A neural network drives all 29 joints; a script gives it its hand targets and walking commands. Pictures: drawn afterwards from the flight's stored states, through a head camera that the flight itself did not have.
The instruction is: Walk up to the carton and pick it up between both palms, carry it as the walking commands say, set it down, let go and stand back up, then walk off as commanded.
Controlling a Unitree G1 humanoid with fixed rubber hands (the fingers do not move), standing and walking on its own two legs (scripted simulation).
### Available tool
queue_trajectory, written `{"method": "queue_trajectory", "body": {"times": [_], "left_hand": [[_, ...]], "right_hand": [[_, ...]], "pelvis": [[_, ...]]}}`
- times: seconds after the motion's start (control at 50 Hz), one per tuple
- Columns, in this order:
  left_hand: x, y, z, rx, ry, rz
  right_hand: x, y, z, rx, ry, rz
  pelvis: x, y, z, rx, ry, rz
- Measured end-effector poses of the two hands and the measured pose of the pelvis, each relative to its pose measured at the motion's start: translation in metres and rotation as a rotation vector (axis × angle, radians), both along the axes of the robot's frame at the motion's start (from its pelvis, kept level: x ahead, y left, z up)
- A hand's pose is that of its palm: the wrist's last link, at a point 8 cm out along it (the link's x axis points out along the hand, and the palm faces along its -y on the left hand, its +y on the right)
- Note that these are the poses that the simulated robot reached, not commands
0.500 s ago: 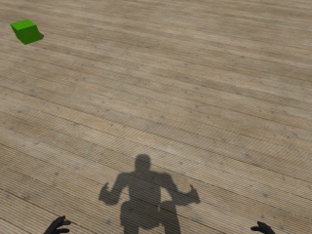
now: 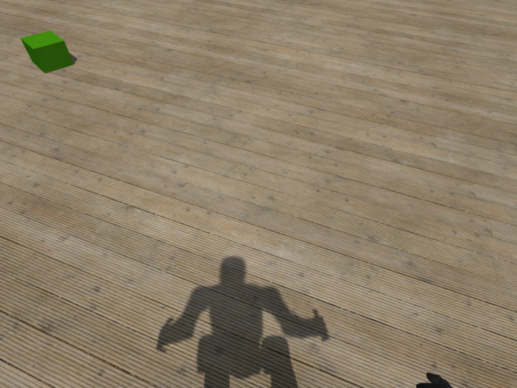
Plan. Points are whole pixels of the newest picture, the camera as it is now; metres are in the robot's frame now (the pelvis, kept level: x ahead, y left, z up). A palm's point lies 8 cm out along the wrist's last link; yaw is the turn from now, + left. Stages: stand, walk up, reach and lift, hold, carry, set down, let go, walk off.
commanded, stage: stand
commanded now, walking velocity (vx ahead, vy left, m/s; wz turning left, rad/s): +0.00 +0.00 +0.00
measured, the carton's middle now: (47, 51) +2.50 +1.67 -0.67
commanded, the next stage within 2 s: walk up in 0.52 s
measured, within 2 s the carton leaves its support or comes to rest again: neither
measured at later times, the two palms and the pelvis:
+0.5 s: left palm out of the picture +0.10 +0.29 -0.10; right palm out of the picture +0.10 -0.30 -0.10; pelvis +0.01 -0.01 +0.01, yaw +0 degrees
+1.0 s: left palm out of the picture +0.08 +0.41 -0.08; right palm (445, 348) +0.22 -0.28 -0.05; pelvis +0.03 +0.04 +0.00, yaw +8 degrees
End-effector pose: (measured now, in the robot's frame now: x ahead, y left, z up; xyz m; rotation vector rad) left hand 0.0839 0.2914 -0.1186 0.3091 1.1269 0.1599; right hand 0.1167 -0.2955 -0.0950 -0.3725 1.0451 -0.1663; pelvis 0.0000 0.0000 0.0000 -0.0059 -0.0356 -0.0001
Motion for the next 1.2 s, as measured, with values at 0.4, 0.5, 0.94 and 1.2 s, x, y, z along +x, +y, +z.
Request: {"method": "queue_trajectory", "body": {"times": [0.4,0.5,0.94,1.2], "left_hand": [[0.009,-0.003,0.011,0.015,0.024,0.001],[0.012,-0.004,0.014,0.019,0.022,0.001],[-0.01,0.079,0.034,0.116,-0.089,0.138],[0.08,0.169,0.023,0.079,-0.174,0.128]], "right_hand": [[-0.014,-0.007,0.0,0.018,0.075,-0.048],[-0.017,-0.009,-0.002,0.018,0.091,-0.053],[0.058,-0.007,0.029,0.004,0.031,0.103],[0.124,0.065,0.035,-0.059,-0.05,0.105]], "pelvis": [[0.005,-0.006,0.011,0.005,-0.006,0.003],[0.005,-0.006,0.013,0.005,-0.008,0.005],[0.019,0.021,0.008,-0.034,0.041,0.103],[0.091,0.098,-0.007,0.015,0.008,0.173]]}}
